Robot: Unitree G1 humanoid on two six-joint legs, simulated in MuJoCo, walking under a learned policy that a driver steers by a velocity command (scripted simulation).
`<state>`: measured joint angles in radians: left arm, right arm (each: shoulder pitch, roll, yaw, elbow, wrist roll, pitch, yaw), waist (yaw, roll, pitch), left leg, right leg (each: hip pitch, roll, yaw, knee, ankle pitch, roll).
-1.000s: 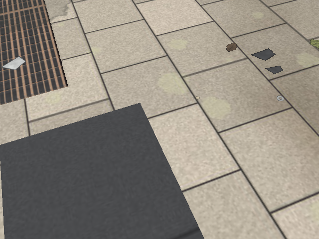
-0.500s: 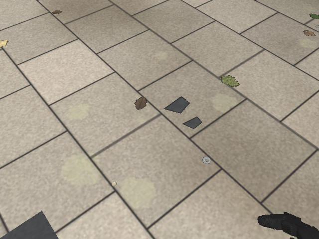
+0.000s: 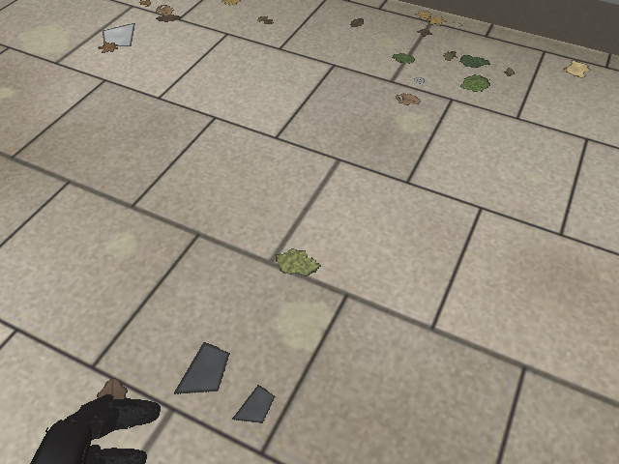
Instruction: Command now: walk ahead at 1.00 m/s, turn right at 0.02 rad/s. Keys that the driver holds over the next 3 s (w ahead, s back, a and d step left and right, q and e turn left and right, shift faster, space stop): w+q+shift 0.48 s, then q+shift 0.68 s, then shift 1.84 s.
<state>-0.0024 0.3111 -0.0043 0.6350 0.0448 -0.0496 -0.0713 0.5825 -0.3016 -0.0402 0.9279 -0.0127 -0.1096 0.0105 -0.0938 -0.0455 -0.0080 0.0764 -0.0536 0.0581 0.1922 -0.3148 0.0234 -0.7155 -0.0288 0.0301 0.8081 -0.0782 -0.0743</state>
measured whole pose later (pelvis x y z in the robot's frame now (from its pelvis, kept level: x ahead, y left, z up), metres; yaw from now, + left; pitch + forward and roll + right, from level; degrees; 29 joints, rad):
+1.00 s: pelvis +0.80 +0.15 -0.02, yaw +50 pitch +2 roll -2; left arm 0.00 0.26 0.05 0.59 0.02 -0.08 0.03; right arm 0.20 -0.34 -0.11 0.64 0.02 0.04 -0.04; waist -0.06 0.01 0.04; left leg -0.33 -0.23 -0.28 0.95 -0.58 0.03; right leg -0.50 0.09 0.11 0.48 -0.01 0.01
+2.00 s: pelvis +0.83 +0.17 +0.00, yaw +70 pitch -1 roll +0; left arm 0.17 0.21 0.02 0.81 0.01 -0.01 0.01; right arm 0.20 -0.22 -0.06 0.81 -0.01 0.02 -0.03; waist -0.01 0.00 0.02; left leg -0.26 -0.02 -0.05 0.54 -0.27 0.00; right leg -0.22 -0.01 -0.02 0.54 -0.31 0.00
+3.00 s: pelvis +0.85 +0.17 +0.00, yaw +70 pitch -1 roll +0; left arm 0.24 0.20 0.01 1.07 0.00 -0.01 0.03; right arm 0.20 -0.20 -0.04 1.13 0.00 0.01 -0.05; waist 0.00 0.00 0.04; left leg -0.20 0.01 -0.05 0.47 -0.24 -0.03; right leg -0.17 0.02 -0.02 0.47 -0.28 -0.02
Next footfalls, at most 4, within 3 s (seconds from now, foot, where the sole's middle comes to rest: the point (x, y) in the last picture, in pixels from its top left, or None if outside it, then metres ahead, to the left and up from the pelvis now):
0.12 right None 0.32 -0.10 -0.77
0.56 left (218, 368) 0.72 0.16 -0.77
0.96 right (198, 270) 1.01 0.22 -0.77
1.36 left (177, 366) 0.74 0.26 -0.77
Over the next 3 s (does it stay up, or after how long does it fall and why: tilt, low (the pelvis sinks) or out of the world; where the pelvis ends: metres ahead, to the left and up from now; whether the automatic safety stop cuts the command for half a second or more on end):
stays up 0.85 0.17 0.00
